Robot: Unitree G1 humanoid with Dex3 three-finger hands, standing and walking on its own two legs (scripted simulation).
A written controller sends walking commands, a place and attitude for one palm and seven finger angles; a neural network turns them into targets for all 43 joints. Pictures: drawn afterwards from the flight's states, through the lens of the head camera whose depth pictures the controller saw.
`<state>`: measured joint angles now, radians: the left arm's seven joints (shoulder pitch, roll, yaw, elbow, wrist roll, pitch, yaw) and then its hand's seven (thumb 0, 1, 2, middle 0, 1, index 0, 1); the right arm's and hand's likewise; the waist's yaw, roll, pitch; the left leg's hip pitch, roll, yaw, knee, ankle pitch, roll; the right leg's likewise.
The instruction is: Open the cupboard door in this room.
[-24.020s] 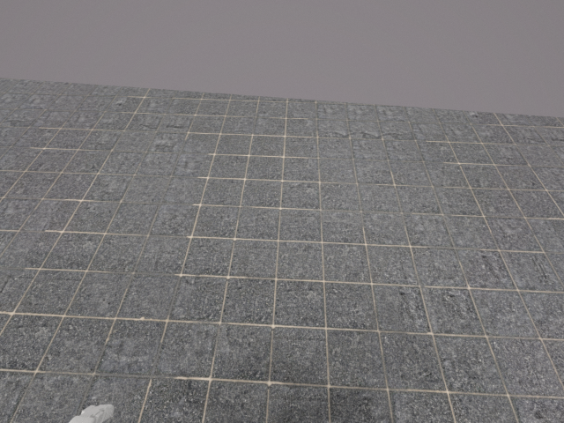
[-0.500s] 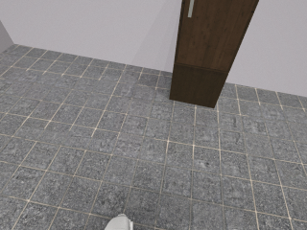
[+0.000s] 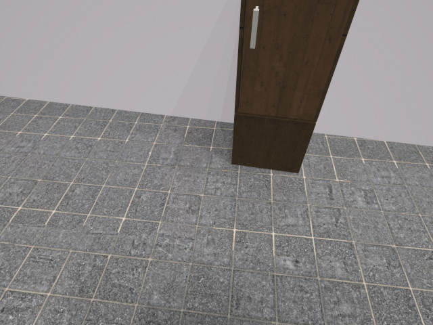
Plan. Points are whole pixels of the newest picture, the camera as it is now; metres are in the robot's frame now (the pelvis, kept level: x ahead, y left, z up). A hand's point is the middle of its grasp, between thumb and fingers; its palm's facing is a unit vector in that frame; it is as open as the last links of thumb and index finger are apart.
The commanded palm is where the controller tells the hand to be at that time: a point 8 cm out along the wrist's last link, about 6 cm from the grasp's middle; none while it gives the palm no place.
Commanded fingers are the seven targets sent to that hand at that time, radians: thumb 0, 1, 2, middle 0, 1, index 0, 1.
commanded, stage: stand and wait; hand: left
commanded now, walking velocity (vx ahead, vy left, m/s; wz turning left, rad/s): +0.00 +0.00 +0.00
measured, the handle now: (254, 27) +1.12 -0.09 +0.09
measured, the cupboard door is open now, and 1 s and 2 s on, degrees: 0 0 0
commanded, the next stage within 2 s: turn or walk to find it in 0.50 s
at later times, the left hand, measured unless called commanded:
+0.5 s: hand out of the picture +0.01 +0.12 -0.16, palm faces +0.07 -0.98 -0.18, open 7.3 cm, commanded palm none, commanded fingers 0.00 0.90 0.90 -0.20 -0.30 -0.20 -0.30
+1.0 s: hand out of the picture +0.02 +0.14 -0.17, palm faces +0.06 -0.99 -0.16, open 7.4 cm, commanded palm none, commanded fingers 0.00 0.90 0.90 -0.20 -0.30 -0.20 -0.30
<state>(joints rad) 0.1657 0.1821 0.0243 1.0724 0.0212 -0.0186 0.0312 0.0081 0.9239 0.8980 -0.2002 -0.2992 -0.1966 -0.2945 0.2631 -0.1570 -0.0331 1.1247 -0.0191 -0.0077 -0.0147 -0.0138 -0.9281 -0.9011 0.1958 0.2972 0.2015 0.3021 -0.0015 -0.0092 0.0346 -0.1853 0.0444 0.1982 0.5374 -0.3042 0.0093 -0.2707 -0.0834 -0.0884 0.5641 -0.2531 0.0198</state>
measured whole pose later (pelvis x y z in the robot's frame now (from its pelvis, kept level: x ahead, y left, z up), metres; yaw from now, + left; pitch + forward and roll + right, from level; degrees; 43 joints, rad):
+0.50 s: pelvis +0.03 -0.03 +0.01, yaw +1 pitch -1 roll +0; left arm 0.31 0.11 -0.01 1.17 0.01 -0.02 0.04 0.01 0.92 0.90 -0.20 -0.30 -0.20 -0.30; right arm 0.30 -0.11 -0.01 1.18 -0.01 -0.01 -0.03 0.00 -0.91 -0.90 0.19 0.30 0.20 0.30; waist 0.00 0.02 0.02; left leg -0.08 0.09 0.15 0.37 -0.25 -0.05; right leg -0.16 -0.01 -0.15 0.41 -0.23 -0.04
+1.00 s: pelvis +0.05 -0.01 +0.01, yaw +1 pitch -1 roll +0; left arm 0.31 0.10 0.00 1.17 0.01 -0.02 0.04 0.01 0.91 0.90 -0.20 -0.30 -0.20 -0.30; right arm 0.33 -0.07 0.00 1.19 -0.01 -0.03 -0.04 0.00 -0.91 -0.90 0.19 0.30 0.20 0.30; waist 0.00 0.00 0.03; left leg -0.08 0.07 0.16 0.41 -0.30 -0.02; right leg -0.15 -0.03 -0.13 0.43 -0.26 -0.01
